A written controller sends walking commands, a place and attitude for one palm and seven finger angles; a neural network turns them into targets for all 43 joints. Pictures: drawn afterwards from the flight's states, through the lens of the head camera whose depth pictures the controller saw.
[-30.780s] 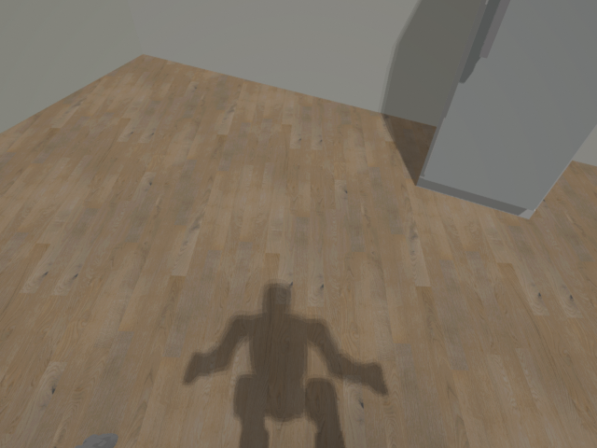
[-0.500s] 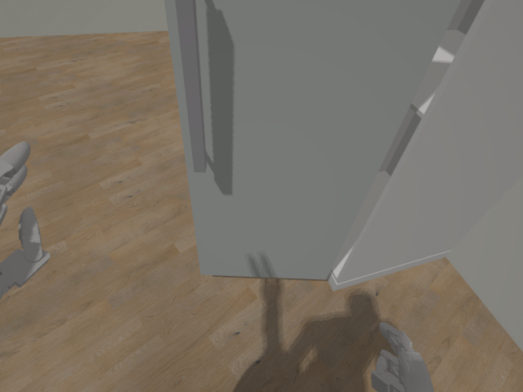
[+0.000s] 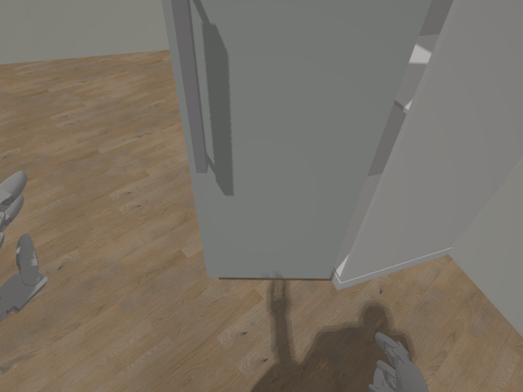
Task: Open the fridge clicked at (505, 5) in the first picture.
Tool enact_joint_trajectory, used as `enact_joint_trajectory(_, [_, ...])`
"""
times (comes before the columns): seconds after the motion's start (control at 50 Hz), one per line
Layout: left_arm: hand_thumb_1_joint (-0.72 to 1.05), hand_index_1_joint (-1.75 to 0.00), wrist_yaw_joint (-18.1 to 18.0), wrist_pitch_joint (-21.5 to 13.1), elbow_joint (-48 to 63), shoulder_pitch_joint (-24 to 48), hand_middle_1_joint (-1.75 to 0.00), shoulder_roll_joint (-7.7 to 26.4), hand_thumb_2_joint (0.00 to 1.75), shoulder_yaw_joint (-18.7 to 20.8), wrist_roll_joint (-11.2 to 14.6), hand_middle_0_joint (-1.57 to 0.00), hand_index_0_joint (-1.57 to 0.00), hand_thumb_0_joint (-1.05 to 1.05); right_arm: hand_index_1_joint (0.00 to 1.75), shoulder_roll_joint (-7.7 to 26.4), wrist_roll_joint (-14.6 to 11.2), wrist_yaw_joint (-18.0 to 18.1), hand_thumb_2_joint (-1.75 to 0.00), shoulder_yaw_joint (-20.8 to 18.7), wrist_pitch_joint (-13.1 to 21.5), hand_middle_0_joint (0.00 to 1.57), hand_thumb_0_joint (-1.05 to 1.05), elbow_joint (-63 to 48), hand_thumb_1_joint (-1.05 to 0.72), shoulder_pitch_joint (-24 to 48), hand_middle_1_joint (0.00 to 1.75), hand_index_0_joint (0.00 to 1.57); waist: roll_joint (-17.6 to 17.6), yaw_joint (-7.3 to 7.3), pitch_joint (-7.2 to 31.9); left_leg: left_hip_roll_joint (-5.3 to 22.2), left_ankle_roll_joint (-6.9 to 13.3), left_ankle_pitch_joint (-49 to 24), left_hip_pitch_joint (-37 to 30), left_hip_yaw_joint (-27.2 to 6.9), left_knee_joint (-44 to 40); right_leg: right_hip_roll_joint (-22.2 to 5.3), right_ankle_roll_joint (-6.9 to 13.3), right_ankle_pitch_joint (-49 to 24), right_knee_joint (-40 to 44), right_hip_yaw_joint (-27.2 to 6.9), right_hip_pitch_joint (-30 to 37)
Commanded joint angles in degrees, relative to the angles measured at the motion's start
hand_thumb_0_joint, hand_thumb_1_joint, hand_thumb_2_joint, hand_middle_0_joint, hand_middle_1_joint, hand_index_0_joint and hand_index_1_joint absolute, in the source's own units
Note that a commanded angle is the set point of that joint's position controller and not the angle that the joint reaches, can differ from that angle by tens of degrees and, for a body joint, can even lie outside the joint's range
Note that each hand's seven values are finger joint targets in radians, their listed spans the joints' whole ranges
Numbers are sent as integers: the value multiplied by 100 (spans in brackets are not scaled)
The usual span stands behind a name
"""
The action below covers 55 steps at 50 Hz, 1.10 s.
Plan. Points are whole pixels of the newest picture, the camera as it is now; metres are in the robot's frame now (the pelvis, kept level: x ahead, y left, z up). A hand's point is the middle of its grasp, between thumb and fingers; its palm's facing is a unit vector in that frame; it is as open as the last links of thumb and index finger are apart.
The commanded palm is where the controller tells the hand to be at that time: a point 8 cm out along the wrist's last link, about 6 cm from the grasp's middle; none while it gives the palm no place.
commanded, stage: stop stepping back and stand still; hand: left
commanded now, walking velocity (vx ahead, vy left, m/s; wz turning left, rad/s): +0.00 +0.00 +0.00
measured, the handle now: (194, 88) +0.66 +0.18 +0.16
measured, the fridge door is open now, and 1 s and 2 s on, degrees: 71 71 71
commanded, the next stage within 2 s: let the arm hang, fingers relaxed in 0.10 s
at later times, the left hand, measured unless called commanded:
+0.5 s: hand out of the picture +0.04 +0.20 -0.18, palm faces -0.05 -0.98 -0.19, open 7.4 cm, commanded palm none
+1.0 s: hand out of the picture +0.03 +0.27 -0.15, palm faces +0.04 -0.93 -0.36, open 7.4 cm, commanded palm none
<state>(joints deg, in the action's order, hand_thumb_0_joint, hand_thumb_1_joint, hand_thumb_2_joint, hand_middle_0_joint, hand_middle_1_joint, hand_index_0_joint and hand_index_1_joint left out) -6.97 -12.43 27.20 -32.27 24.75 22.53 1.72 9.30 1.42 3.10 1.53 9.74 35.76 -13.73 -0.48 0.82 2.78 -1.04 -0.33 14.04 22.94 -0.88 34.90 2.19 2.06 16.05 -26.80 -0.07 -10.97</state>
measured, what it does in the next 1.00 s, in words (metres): stands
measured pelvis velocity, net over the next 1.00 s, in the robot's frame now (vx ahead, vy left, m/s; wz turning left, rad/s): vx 0.00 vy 0.01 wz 0.05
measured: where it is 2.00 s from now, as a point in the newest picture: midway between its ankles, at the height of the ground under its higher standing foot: outside the picture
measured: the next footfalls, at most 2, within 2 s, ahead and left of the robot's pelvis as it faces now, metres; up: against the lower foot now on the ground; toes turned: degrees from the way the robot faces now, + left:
none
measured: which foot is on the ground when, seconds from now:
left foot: down 0.00-1.00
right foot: down 0.00-1.00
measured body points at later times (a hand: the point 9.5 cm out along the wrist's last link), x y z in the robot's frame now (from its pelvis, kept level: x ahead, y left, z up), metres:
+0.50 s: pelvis -0.02 +0.01 -0.01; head -0.02 +0.03 +0.44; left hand +0.05 +0.25 -0.16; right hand +0.08 -0.28 -0.12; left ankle +0.04 +0.12 -0.74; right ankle -0.02 -0.10 -0.74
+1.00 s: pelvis +0.00 +0.01 +0.00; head +0.01 +0.00 +0.45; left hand +0.03 +0.31 -0.13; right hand +0.08 -0.26 -0.15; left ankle +0.04 +0.12 -0.74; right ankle -0.02 -0.10 -0.74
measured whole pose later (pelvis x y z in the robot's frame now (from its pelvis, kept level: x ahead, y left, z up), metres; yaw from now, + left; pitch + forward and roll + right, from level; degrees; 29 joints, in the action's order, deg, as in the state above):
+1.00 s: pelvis +0.00 +0.01 +0.00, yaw +3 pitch -1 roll -1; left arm -0.1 0.0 -65.3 -9.5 19.6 1.0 -0.5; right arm 15.2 1.0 0.5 -0.3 -0.7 63.9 -7.4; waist 1.7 -0.1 -2.4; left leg -1.5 0.8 8.2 14.6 -2.8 23.6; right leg 0.8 1.1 14.7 -22.7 2.2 -7.2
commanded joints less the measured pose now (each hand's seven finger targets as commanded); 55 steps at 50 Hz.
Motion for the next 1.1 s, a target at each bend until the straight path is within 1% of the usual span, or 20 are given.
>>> enact_joint_trajectory(0.0, [90, -30, -203, -227, 625, 820, -30, 843, 90, 774, 70, -20, -20, 0, 30, 872, -70, 137, -90, -339, 214, 20, 0, -636, -90, 433, 30, 20, -351, 4, -49, 256, 40, 73, -418, -78, -9, -1451, 536, -575, 817, -1150, -609])
enact_joint_trajectory(0.04, [90, -30, -218, -229, 383, 817, -30, 760, 90, 671, 30, -20, -20, 0, 30, 994, -75, 219, -90, -348, 290, 20, 0, -599, -90, 453, 30, 20, 439, -92, 160, 523, 167, -1146, -1183, -307, -1071, -657, -18, -812, 266, -516, -526])
enact_joint_trajectory(0.06, [90, -30, -208, -238, 531, 982, -30, 747, 90, 552, 23, -20, -20, 0, 30, 1077, -142, 240, -90, -397, 318, 20, 0, -664, -90, 551, 30, 20, 538, -172, 244, 722, 240, -1249, -1285, -484, -1152, -446, -164, -661, 284, -450, -479])
enact_joint_trajectory(0.08, [90, -30, -200, -232, 520, 1039, -30, 795, 90, 545, 22, -20, -20, 0, 30, 1129, -199, 250, -90, -427, 330, 20, 0, -710, -90, 585, 30, 20, 190, -195, 201, 719, 265, -1140, -1291, -462, -1065, -385, -215, -635, 440, -526, -454])
enact_joint_trajectory(0.12, [90, -30, -163, -208, 672, 1118, -30, 757, 90, 449, 3, -20, -20, 0, 30, 1034, -122, 256, -90, -319, 336, 20, 0, -704, -90, 631, 30, 20, 453, -135, 227, 675, 269, -1791, -1158, -578, -1153, -363, -221, -1151, 142, -260, -231])
enact_joint_trajectory(0.16, [90, -30, -177, -241, 790, 1140, -30, 770, 90, 456, -31, -20, -20, 0, 30, 1041, -103, 245, -90, -329, 333, 20, 0, -723, -90, 641, 30, 20, 474, -182, 288, 738, 286, -1359, -958, -700, -1396, -291, -246, -764, 140, -211, 18])
enact_joint_trajectory(0.18, [90, -30, 536, 699, -3675, 923, -30, -130, 90, -1575, -365, -20, -20, 0, 30, 2223, -133, -255, -90, -693, 228, 20, 0, 664, -90, 897, 30, 20, 430, 41, -21, 882, 392, -2774, -533, -955, -517, -749, -98, -1568, -590, -54, -452])
enact_joint_trajectory(0.2, [90, -30, 636, 1122, -3808, 992, -30, -168, 90, -1499, -329, -20, -20, 0, 30, 1944, -186, -254, -90, -707, -191, 20, 0, 551, -90, 669, 30, 20, 217, -53, 256, 931, 362, -2891, -659, -777, -614, -682, -86, -883, -503, -163, -376])
enact_joint_trajectory(0.24, [90, -30, 675, 1173, -4257, 1253, -30, 7, 90, -1540, -313, -20, -20, 0, 30, 1957, -113, -257, -90, -590, -467, 20, 0, 412, -90, 707, 30, 20, -47, -150, 294, 1016, 581, -1886, -215, -1179, -772, -571, 7, 18, -675, -72, -289])
enact_joint_trajectory(0.28, [90, -30, 700, 1146, -4928, 1552, -30, 265, 90, -1625, -342, -20, -20, 0, 30, 1994, -50, -276, -90, -528, -589, 20, 0, 498, -90, 827, 30, 20, -514, -176, 219, 837, 547, -1175, -25, -1206, -831, -621, 91, 102, -383, -241, -155])
enact_joint_trajectory(0.36, [90, -30, 693, 1182, -6288, 2369, -30, 454, 90, -1865, -352, -20, -20, 0, 30, 1819, 19, -295, -90, -467, -872, 20, 0, 974, -90, 717, 30, 20, -665, 58, -232, 192, 247, 187, -537, -575, -179, -1248, 495, 1171, 850, -988, -1079])
enact_joint_trajectory(0.4, [90, -30, 647, 1211, -6742, 2751, -30, 481, 90, -1958, -341, -20, -20, 0, 30, 1770, 41, -264, -90, -453, -976, 20, 0, 1189, -90, 508, 30, 20, -471, 182, -292, 165, 194, 69, -1009, -340, 51, -1310, 577, 1159, 1024, -971, -1347])
enact_joint_trajectory(0.44, [90, -30, 653, 1226, -7196, 2771, -30, 365, 90, -2013, -310, -20, -20, 0, 30, 1716, 38, -246, -90, -416, -987, 20, 0, 1409, -90, 437, 30, 20, 380, 204, -430, 412, 249, -90, -1059, -669, -513, -1017, 420, 1149, 706, -726, -1346])
enact_joint_trajectory(0.48, [90, -30, 674, 1250, -7691, 2359, -30, 311, 90, -1979, -284, -20, -20, 0, 30, 1838, 52, -217, -90, -394, -949, 20, 0, 1568, -90, 594, 30, 20, 1249, -32, -458, 704, 394, 503, -357, -1327, -1510, -558, 172, 917, 246, -405, -535])
enact_joint_trajectory(0.52, [90, -30, 692, 1236, -8106, 1931, -30, 284, 90, -1921, -276, -20, -20, 0, 30, 1901, 28, -182, -90, -409, -906, 20, 0, 1716, -90, 662, 30, 20, 1290, -233, -145, 792, 471, 766, -47, -1501, -1858, -494, 134, 505, 124, -298, 282])
enact_joint_trajectory(0.58, [90, -30, 698, 1201, -8521, 1760, -30, 88, 90, -1928, -263, -20, -20, 0, 30, 1762, 0, -137, -90, -408, -903, 20, 0, 1993, -90, 530, 30, 20, 1009, -201, -34, 635, 377, 600, -303, -1203, -1728, -614, 188, 344, 442, -356, 381])
enact_joint_trajectory(0.6, [90, -30, 697, 1167, -8600, 1765, -30, 117, 90, -1917, -264, -20, -20, 0, 30, 1784, -21, -125, -90, -427, -895, 20, 0, 2055, -90, 442, 30, 20, 663, -177, -3, 607, 363, 305, -492, -1142, -1580, -658, 221, 281, 592, -413, 329])
enact_joint_trajectory(0.7, [90, -30, 674, 1152, -8876, 1936, -30, 69, 90, -1954, -249, -20, -20, 0, 30, 1682, -26, -114, -90, -456, -958, 20, 0, 2347, -90, 210, 30, 20, 207, -26, -374, 551, 307, 134, -895, -930, -1356, -796, 271, 732, 1053, -484, -259])
enact_joint_trajectory(0.96, [90, -30, 638, 1092, -8975, 2392, -30, 324, 90, -2009, -234, -20, -20, 0, 30, 1781, -30, -171, -90, -394, -902, 20, 0, 2564, -90, 712, 30, 20, -162, -67, -272, 661, 308, -1114, -1275, -835, -1515, -851, 114, -525, 963, -373, 98])
enact_joint_trajectory(1.08, [90, -30, 632, 1061, -8860, 2667, -30, 418, 90, -2001, -238, -20, -20, 0, 30, 1861, -23, -198, -90, -372, -874, 20, 0, 2574, -90, 974, 30, 20, 10, -66, -203, 673, 260, -1395, -1403, -794, -1613, -889, 81, -812, 999, -405, 249])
